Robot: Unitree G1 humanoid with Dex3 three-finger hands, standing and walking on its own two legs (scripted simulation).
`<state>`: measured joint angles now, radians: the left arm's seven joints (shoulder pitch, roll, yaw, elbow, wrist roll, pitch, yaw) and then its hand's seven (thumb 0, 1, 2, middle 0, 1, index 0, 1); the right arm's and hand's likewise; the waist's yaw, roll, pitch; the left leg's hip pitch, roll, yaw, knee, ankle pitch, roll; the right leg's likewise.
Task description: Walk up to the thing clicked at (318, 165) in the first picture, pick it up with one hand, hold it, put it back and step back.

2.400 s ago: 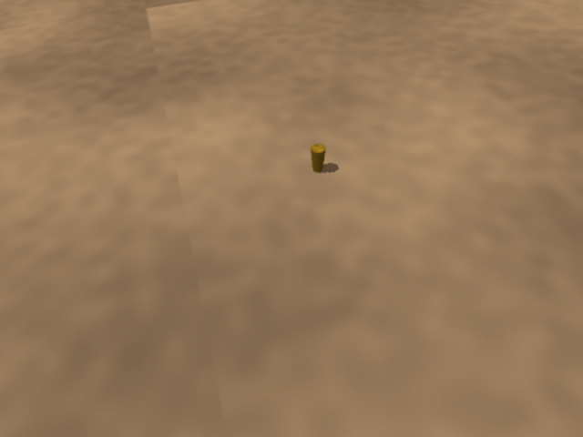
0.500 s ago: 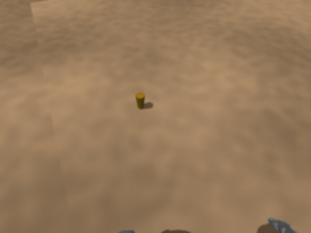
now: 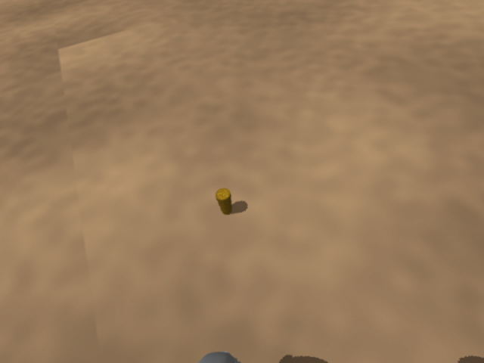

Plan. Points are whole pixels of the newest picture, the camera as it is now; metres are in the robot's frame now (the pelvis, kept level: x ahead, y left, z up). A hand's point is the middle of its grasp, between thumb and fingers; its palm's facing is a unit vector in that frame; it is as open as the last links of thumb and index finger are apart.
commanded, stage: walk up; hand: left
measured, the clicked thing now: (224, 202) +0.94 +0.23 -0.70
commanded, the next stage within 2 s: none
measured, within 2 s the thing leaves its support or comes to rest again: neither
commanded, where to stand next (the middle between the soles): +0.62 +0.07 m, yaw +1 degrees
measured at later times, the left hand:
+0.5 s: hand (119, 301) +0.27 +0.32 -0.14, palm faces -0.06 -0.94 -0.35, open 7.4 cm
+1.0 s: hand (142, 233) +0.43 +0.31 -0.13, palm faces +0.00 -0.92 -0.39, open 7.4 cm
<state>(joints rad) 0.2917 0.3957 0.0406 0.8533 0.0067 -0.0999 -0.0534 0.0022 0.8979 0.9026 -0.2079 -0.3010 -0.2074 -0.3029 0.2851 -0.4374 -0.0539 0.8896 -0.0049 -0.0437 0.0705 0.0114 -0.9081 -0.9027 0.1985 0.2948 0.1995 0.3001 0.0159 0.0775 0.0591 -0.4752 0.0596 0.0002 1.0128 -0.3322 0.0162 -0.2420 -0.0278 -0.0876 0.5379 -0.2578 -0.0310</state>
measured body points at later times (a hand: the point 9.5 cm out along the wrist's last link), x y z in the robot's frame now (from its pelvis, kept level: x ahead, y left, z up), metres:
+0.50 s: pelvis +0.21 +0.05 +0.01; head +0.23 +0.06 +0.45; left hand +0.27 +0.37 -0.11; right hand +0.28 -0.27 -0.09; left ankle +0.20 +0.15 -0.73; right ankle +0.30 -0.11 -0.69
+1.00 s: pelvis +0.39 +0.03 +0.00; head +0.40 +0.03 +0.45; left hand +0.43 +0.36 -0.10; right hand +0.47 -0.29 -0.11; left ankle +0.49 +0.18 -0.71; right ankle +0.39 -0.09 -0.73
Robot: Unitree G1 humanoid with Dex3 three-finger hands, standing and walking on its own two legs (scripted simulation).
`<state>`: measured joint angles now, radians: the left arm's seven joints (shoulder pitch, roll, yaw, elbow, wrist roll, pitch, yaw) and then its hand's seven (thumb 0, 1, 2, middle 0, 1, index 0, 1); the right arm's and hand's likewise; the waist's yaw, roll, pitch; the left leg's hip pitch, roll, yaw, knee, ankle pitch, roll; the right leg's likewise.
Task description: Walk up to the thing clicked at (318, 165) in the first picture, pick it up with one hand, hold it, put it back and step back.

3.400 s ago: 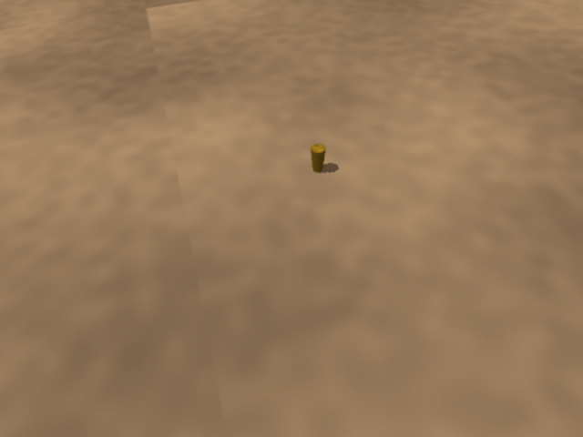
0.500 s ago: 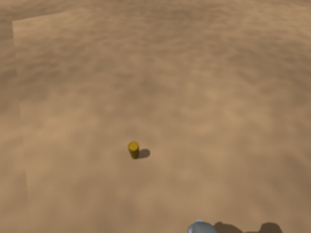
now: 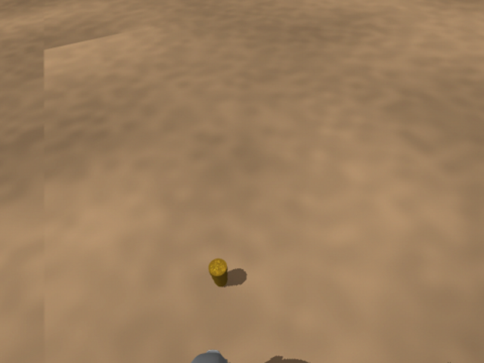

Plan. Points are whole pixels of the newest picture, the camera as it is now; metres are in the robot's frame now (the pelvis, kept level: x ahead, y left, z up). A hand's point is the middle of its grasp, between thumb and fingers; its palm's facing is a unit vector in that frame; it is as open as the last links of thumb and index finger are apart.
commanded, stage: walk up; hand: left
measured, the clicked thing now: (219, 274) +0.56 +0.19 -0.70
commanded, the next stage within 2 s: none
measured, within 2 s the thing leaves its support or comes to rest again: neither
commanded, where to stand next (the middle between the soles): +0.23 +0.03 m, yaw -1 degrees
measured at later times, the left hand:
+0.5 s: hand (122, 318) +0.23 +0.29 -0.15, palm faces -0.07 -0.91 -0.41, open 7.4 cm
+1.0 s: hand (139, 295) +0.27 +0.27 -0.15, palm faces -0.02 -0.95 -0.32, open 7.4 cm
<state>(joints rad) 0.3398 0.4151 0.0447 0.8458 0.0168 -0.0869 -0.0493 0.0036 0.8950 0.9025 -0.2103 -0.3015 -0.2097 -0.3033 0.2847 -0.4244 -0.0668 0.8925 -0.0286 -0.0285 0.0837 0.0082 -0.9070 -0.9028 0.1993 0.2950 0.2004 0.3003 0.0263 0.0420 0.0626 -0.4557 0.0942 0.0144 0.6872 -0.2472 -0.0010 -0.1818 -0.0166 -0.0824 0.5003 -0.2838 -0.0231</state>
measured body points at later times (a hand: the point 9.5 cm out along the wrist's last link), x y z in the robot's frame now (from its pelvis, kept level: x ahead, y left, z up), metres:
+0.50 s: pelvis +0.15 +0.02 -0.01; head +0.18 +0.01 +0.43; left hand +0.23 +0.34 -0.12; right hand +0.18 -0.29 -0.14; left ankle +0.12 +0.14 -0.73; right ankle +0.24 -0.10 -0.74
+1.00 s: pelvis +0.17 +0.02 +0.01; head +0.18 +0.03 +0.46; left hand +0.28 +0.32 -0.12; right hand +0.24 -0.29 -0.12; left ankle +0.15 +0.15 -0.73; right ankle +0.23 -0.10 -0.73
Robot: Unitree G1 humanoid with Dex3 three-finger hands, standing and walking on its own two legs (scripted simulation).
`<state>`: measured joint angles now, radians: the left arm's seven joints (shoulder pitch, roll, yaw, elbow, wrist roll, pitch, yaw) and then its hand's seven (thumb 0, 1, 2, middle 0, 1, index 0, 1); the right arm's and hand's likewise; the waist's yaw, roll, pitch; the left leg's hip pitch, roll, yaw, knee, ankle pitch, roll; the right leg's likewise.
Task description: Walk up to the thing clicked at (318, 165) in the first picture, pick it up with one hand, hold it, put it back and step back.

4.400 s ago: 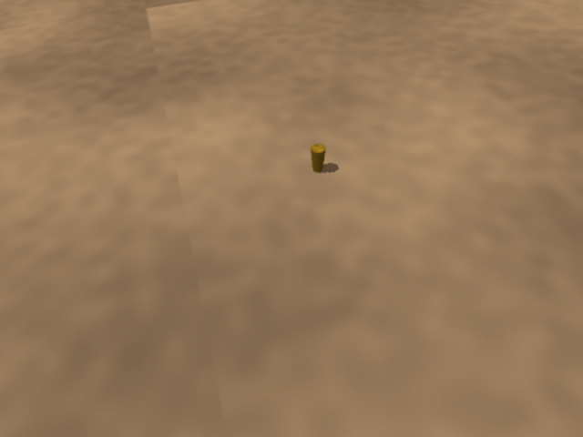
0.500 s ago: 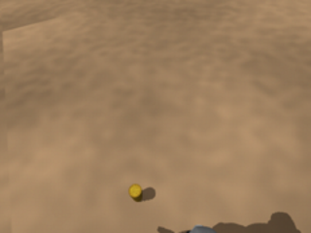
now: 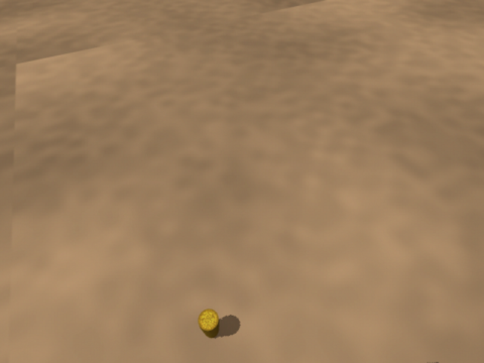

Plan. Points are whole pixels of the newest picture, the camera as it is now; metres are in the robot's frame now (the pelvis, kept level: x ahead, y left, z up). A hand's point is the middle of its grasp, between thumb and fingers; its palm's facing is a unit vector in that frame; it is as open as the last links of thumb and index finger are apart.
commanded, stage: walk up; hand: left
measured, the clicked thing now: (210, 325) +0.39 +0.17 -0.71
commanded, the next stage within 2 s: none
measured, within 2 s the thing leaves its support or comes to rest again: neither
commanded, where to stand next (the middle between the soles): +0.06 +0.01 m, yaw +0 degrees
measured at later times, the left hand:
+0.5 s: hand out of the picture +0.08 +0.24 -0.15, palm faces +0.02 -0.94 -0.34, open 7.4 cm
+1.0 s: hand out of the picture +0.10 +0.25 -0.15, palm faces +0.01 -0.94 -0.35, open 7.4 cm
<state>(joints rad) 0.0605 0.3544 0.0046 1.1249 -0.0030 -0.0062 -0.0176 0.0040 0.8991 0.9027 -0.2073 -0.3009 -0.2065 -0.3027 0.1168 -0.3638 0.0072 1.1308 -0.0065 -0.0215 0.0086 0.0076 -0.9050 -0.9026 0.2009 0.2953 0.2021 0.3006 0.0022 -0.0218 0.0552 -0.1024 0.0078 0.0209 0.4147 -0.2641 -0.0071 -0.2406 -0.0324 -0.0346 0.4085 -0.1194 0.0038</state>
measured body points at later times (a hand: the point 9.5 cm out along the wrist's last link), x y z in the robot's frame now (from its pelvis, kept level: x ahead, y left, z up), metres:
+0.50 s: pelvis +0.01 -0.01 +0.01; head +0.02 -0.02 +0.45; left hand +0.08 +0.29 -0.13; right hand +0.10 -0.30 -0.13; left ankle -0.02 +0.12 -0.74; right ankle +0.07 -0.12 -0.74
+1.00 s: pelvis -0.01 -0.01 +0.00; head +0.03 -0.01 +0.44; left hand +0.10 +0.30 -0.13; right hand +0.07 -0.32 -0.14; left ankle -0.03 +0.12 -0.73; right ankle +0.07 -0.12 -0.74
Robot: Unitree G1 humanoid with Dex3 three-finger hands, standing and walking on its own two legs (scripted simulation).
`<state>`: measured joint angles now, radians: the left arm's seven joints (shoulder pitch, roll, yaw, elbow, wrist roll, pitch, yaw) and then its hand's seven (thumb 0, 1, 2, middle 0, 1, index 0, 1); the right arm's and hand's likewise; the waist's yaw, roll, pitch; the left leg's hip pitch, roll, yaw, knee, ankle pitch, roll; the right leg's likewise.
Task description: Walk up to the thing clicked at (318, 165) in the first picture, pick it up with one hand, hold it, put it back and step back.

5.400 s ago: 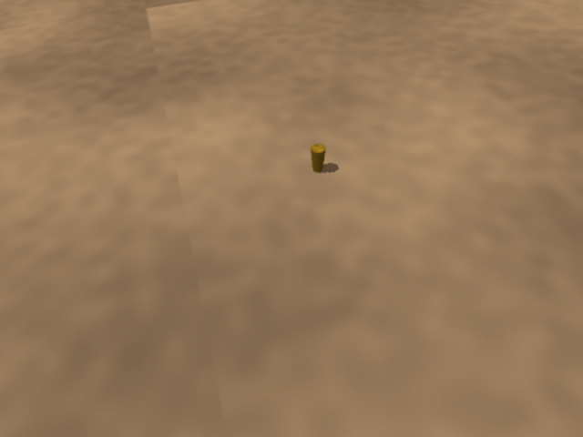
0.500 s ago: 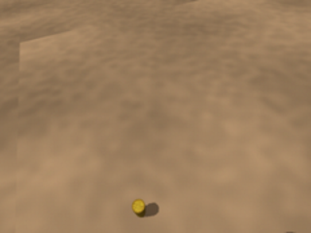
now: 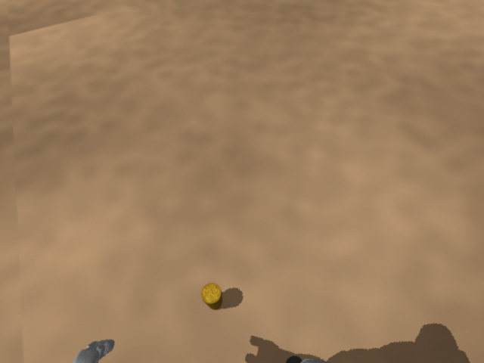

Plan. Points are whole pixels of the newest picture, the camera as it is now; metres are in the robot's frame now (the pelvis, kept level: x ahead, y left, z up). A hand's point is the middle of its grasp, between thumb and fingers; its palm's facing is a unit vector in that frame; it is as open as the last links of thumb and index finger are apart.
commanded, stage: walk up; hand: left
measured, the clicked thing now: (213, 298) +0.40 +0.17 -0.70
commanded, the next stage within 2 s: stand in 1.86 s
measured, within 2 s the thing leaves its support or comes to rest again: neither
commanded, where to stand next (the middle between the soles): +0.07 +0.02 m, yaw -1 degrees
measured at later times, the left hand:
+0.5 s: hand out of the picture +0.05 +0.29 -0.16, palm faces -0.12 -0.93 -0.34, open 7.4 cm
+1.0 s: hand out of the picture +0.13 +0.25 -0.15, palm faces -0.02 -0.92 -0.40, open 7.4 cm
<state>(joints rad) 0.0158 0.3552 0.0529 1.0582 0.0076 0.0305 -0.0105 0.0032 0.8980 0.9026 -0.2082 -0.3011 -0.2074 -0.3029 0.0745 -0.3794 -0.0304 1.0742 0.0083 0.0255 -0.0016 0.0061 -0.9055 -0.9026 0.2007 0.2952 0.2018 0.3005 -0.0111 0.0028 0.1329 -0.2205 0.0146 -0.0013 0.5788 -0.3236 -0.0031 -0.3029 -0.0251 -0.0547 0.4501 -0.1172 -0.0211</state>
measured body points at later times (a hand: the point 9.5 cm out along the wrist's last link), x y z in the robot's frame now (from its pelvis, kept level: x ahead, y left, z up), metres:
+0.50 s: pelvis -0.03 +0.02 +0.00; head -0.01 +0.04 +0.45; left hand +0.05 +0.34 -0.13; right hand -0.03 -0.30 -0.10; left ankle -0.06 +0.14 -0.74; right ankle -0.04 -0.12 -0.71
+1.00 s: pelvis +0.01 -0.01 -0.02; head +0.05 -0.02 +0.43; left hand +0.13 +0.30 -0.12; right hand +0.07 -0.33 -0.14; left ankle +0.04 +0.11 -0.73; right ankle +0.00 -0.13 -0.74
